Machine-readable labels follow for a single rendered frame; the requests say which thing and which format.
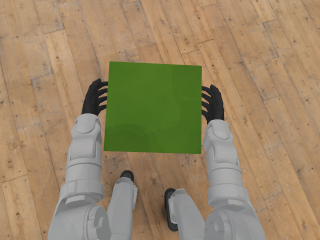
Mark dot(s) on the left robot forearm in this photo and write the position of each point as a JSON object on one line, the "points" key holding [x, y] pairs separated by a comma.
{"points": [[82, 184]]}

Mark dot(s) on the left robot shin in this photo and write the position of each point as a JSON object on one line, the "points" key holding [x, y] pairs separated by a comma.
{"points": [[125, 180]]}

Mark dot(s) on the carton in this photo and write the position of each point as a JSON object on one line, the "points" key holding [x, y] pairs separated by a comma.
{"points": [[153, 108]]}

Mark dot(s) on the left robot upper arm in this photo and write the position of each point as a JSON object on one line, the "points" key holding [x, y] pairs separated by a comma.
{"points": [[89, 222]]}

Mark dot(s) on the robot left foot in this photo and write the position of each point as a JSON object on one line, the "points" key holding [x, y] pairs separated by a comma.
{"points": [[127, 174]]}

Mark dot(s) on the robot right hand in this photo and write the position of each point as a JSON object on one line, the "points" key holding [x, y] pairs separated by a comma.
{"points": [[215, 109]]}

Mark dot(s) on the right robot upper arm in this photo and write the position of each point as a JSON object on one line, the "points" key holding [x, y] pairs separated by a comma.
{"points": [[224, 224]]}

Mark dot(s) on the robot left hand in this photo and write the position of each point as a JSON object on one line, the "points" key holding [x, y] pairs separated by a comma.
{"points": [[92, 101]]}

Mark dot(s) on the right robot forearm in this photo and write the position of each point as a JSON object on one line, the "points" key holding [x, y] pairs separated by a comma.
{"points": [[226, 189]]}

